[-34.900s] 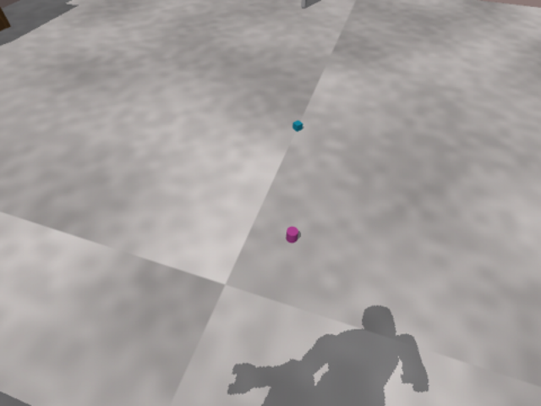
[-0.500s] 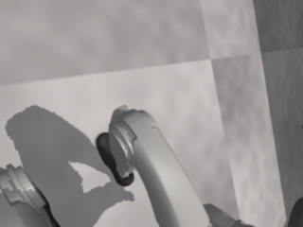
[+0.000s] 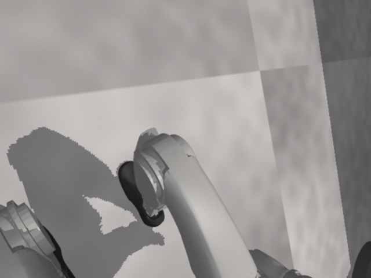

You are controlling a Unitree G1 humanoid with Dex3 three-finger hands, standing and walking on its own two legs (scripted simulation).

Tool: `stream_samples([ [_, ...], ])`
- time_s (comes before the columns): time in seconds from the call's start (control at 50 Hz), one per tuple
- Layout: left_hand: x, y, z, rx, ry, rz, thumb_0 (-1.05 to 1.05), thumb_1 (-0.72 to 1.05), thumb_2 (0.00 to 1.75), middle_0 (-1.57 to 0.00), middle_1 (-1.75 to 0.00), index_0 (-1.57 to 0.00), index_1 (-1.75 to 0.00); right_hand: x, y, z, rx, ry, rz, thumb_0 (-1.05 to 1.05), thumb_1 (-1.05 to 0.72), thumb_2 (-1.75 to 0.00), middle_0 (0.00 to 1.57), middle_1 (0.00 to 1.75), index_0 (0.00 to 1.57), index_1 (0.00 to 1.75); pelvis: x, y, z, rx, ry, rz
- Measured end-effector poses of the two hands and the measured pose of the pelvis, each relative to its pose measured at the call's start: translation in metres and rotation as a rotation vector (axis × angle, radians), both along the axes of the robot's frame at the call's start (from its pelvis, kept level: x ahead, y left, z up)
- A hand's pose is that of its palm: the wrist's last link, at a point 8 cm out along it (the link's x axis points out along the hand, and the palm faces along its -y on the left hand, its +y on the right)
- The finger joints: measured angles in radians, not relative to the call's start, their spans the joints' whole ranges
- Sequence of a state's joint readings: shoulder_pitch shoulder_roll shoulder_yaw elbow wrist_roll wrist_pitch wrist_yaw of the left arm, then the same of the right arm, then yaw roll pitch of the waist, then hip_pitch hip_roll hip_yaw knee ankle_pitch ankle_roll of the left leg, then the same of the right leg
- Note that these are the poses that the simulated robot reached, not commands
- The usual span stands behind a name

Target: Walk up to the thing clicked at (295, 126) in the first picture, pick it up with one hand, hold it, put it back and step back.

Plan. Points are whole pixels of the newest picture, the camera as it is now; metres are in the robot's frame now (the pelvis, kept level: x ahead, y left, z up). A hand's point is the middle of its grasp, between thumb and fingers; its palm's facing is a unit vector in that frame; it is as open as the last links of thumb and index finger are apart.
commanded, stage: withdraw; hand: left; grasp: from above
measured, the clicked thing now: out of the picture +0.35 +0.35 -0.32
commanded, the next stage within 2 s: home in 0.74 s
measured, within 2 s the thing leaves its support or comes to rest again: neither
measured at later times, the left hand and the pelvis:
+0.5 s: hand out of the picture +0.42 +0.33 -0.12, palm faces -0.47 -0.21 -0.86, open 12.7 cm; pelvis +0.00 -0.01 +0.02, yaw +8 degrees
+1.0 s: hand out of the picture +0.43 +0.32 -0.19, palm faces -0.41 -0.15 -0.90, open 12.2 cm; pelvis +0.00 -0.01 -0.01, yaw +8 degrees
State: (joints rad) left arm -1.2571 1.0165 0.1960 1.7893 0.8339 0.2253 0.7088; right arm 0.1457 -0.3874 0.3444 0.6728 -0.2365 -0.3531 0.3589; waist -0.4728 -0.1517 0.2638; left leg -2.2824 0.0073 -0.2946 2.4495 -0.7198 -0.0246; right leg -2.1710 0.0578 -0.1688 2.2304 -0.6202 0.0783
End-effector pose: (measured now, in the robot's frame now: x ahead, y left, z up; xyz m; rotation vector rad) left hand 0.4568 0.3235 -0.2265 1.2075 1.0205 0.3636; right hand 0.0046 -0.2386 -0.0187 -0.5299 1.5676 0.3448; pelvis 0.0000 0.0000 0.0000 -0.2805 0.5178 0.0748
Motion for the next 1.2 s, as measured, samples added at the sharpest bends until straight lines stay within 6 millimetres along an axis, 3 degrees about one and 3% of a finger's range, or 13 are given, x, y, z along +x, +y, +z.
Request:
stream_samples([
  [0.12,0.006,0.003,0.012,-0.012,-0.041,-0.028,0.0,-0.16,0.74,-0.37,-0.7,-0.37,-0.7,0.001,-0.001,-0.003,0.003,-0.006,-0.026,0.01,-0.92,-0.9,0.19,0.3,0.2,0.3,0.001,-0.001,0.001,0.006,0.013,0.001],
  [0.2,0.017,0.007,0.043,0.0,-0.107,-0.111,0.0,-0.18,0.75,-0.35,-0.71,-0.35,-0.71,0.01,-0.003,-0.009,0.01,-0.029,-0.062,0.01,-0.92,-0.9,0.19,0.3,0.2,0.3,0.004,-0.002,0.004,0.019,0.044,0.004],
  [0.36,0.007,0.016,0.126,0.047,-0.058,-0.311,0.0,-0.23,0.78,-0.31,-0.73,-0.31,-0.74,0.06,-0.016,-0.041,0.028,-0.183,-0.15,0.0,-0.91,-0.9,0.2,0.3,0.2,0.3,0.01,-0.001,0.01,0.056,0.087,0.029],
  [0.48,-0.019,0.01,0.16,-0.004,0.062,-0.446,0.0,-0.25,0.81,-0.3,-0.75,-0.29,-0.77,0.103,-0.018,-0.052,0.041,-0.298,-0.144,0.0,-0.91,-0.9,0.19,0.3,0.2,0.3,0.002,-0.004,0.021,0.105,0.063,0.059],
  [0.56,-0.03,0.001,0.164,-0.056,0.105,-0.555,0.0,-0.27,0.83,-0.28,-0.78,-0.27,-0.79,0.119,-0.022,-0.051,0.01,-0.342,-0.105,0.0,-0.9,-0.9,0.19,0.3,0.2,0.3,-0.005,-0.01,0.025,0.128,0.046,0.072],
  [0.66,-0.03,-0.003,0.157,-0.062,0.079,-0.68,0.0,-0.28,0.85,-0.27,-0.79,-0.26,-0.81,0.122,-0.034,-0.051,-0.073,-0.35,-0.074,0.0,-0.89,-0.89,0.2,0.3,0.2,0.3,-0.009,-0.014,0.019,0.134,0.039,0.076],
  [0.8,-0.029,0.007,0.126,-0.038,0.06,-0.726,0.0,-0.27,0.85,-0.27,-0.79,-0.26,-0.8,0.101,-0.045,-0.056,-0.176,-0.286,-0.08,0.0,-0.89,-0.89,0.2,0.3,0.2,0.3,-0.005,-0.014,0.003,0.123,0.048,0.068],
  [0.9,-0.029,0.006,0.099,-0.035,0.039,-0.717,0.0,-0.24,0.83,-0.28,-0.78,-0.28,-0.78,0.08,-0.043,-0.061,-0.198,-0.219,-0.099,0.0,-0.89,-0.89,0.2,0.3,0.2,0.3,-0.001,-0.012,-0.005,0.113,0.062,0.063],
  [0.98,-0.026,0.001,0.09,-0.025,-0.025,-0.688,0.0,-0.18,0.87,-0.28,-0.73,-0.27,-0.74,0.069,-0.036,-0.064,-0.195,-0.186,-0.138,0.0,-0.89,-0.89,0.2,0.3,0.21,0.3,0.003,-0.009,-0.007,0.109,0.081,0.061],
  [1.08,-0.024,-0.003,0.106,-0.037,-0.111,-0.579,0.0,-0.02,0.89,-0.26,-0.63,-0.25,-0.65,0.07,-0.027,-0.063,-0.161,-0.186,-0.2,0.0,-0.89,-0.89,0.2,0.3,0.21,0.3,0.009,-0.008,0.001,0.114,0.115,0.061],
  [1.2,-0.037,0.0,0.157,-0.13,-0.151,-0.409,0.0,0.22,0.9,-0.25,-0.53,-0.24,-0.55,0.094,-0.017,-0.051,-0.09,-0.248,-0.26,0.0,-0.9,-0.89,0.2,0.3,0.21,0.3,0.014,-0.006,0.031,0.12,0.142,0.068],
])
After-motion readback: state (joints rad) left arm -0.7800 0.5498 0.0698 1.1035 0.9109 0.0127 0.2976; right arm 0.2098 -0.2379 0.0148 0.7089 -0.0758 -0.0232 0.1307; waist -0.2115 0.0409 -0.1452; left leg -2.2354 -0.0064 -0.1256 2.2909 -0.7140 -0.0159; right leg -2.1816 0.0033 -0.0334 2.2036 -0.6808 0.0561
